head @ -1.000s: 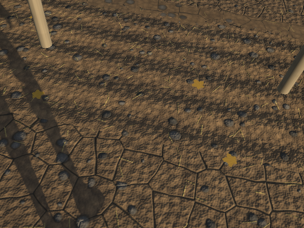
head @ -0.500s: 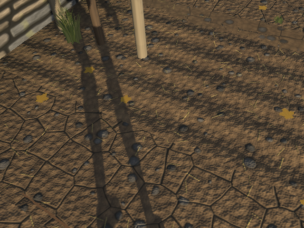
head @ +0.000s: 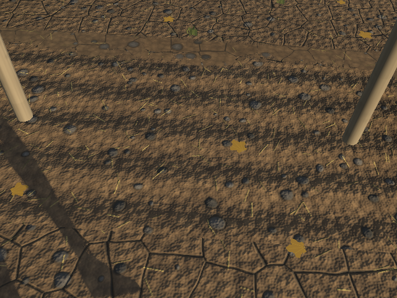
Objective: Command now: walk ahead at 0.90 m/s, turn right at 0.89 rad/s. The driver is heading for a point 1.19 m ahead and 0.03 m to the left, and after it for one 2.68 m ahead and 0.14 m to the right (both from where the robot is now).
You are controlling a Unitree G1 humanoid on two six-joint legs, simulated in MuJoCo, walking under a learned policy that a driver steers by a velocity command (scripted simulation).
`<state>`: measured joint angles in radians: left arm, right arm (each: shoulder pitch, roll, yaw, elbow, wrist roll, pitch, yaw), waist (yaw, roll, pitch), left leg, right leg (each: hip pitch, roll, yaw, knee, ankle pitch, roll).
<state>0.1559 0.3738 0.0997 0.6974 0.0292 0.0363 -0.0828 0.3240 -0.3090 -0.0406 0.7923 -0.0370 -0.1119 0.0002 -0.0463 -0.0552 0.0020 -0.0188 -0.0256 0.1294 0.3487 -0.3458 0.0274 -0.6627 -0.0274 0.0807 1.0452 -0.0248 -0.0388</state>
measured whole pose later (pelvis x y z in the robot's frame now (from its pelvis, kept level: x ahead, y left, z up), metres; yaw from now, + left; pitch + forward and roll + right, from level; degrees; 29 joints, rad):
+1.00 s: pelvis +0.88 -0.15 -0.15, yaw +9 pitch +1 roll -1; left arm -0.05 0.23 -0.04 0.65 0.06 -0.06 -0.02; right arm 0.46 -0.26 -0.07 0.93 0.01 -0.07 0.01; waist -0.09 -0.01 0.04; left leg -0.05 -0.20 -0.16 0.35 -0.28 0.18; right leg -0.72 -0.13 0.10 0.89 -0.10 0.05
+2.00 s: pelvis +1.77 -0.01 -0.20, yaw -6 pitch +1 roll +2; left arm 0.02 0.33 0.04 0.64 0.02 -0.03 -0.07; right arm 0.48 -0.29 -0.04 0.88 -0.03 -0.07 -0.02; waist -0.03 -0.04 0.03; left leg 0.17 0.06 0.28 0.68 -0.34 -0.04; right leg -0.58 0.05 -0.13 0.69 -0.13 -0.21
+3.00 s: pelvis +2.59 -0.24 -0.15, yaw -20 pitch +2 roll +0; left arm 0.20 0.26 0.01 0.77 0.03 -0.09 0.00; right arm 0.29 -0.30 -0.05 0.82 -0.01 -0.05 0.00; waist -0.01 0.02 0.06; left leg -0.45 -0.03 -0.04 1.18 -0.41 0.02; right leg -0.32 0.00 -0.06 0.49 -0.21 -0.03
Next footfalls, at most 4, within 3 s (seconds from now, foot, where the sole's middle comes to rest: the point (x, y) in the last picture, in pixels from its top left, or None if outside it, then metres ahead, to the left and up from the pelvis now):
0.34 right None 0.38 -0.16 -0.93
0.72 left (223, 232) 0.83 -0.14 -0.93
1.16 right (234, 150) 1.28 -0.24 -0.93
1.56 left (165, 119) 1.51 0.11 -0.93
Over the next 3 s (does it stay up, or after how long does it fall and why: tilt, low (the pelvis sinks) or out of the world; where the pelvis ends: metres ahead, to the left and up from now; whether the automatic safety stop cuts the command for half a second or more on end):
stays up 2.59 -0.24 -0.15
